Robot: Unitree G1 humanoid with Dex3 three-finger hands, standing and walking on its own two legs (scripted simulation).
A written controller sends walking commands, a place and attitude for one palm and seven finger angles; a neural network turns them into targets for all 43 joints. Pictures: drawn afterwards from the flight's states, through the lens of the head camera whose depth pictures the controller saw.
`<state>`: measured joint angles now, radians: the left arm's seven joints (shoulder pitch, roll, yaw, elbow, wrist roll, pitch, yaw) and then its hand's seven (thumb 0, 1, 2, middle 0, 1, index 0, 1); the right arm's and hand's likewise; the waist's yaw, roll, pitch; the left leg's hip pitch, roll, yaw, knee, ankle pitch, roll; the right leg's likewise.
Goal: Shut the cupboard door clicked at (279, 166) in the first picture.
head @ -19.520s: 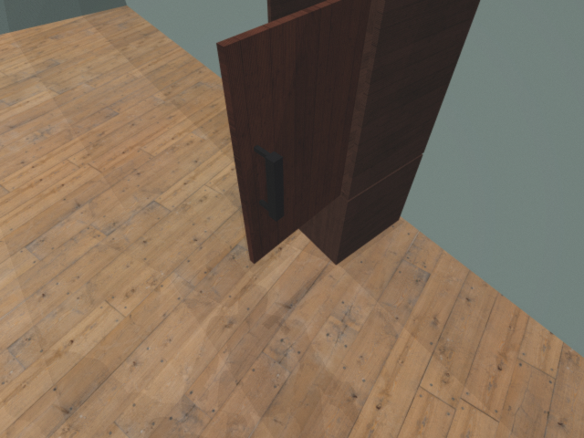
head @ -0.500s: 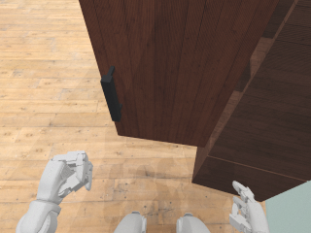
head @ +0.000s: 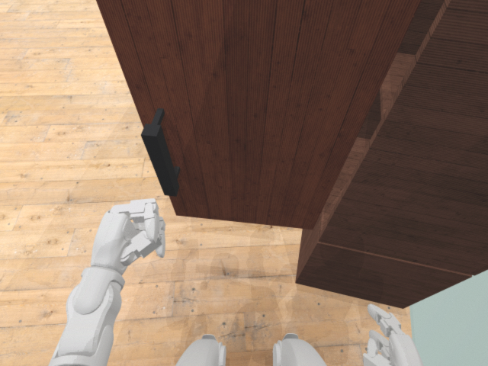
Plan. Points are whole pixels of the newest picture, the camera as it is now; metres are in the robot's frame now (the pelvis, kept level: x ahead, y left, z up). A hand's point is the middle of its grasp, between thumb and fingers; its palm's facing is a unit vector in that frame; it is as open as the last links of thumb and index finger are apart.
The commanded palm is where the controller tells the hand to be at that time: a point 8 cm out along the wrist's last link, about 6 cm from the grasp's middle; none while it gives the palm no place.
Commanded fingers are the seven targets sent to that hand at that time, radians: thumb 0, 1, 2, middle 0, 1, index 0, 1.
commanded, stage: bring the fist close to the handle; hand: left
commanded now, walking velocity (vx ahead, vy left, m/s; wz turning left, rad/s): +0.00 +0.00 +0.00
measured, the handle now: (166, 155) +0.47 +0.16 +0.04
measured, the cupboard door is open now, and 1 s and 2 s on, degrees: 97 97 82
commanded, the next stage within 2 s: push the door shut along its arc in 0.74 s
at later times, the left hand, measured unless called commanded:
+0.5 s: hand (184, 200) +0.37 +0.11 +0.05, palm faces -0.10 -0.99 -0.03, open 3.1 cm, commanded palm +0.34 +0.17 +0.05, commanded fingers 0.00 0.90 0.90 -1.30 -1.50 -1.30 -1.50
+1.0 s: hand (180, 198) +0.38 +0.12 +0.04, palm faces -0.12 -0.99 -0.04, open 3.1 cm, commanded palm +0.37 +0.18 +0.05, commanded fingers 0.00 0.90 0.90 -1.30 -1.50 -1.30 -1.50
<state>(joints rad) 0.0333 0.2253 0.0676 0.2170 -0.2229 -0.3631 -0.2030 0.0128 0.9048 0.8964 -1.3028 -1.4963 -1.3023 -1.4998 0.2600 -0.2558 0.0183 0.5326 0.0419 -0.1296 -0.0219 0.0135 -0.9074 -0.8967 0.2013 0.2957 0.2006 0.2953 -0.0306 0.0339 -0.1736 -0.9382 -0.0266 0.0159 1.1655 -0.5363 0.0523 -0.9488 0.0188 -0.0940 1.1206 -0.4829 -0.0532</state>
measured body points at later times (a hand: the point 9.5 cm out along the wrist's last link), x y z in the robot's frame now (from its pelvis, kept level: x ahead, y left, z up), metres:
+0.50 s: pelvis +0.00 +0.00 +0.00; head +0.08 -0.01 +0.45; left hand +0.37 +0.17 +0.05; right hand +0.13 -0.25 -0.11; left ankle +0.01 +0.09 -0.65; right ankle +0.03 -0.09 -0.65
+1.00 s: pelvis +0.00 -0.01 +0.00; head +0.09 -0.01 +0.44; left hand +0.38 +0.18 +0.05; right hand +0.14 -0.26 -0.10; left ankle +0.01 +0.09 -0.65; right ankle +0.03 -0.09 -0.65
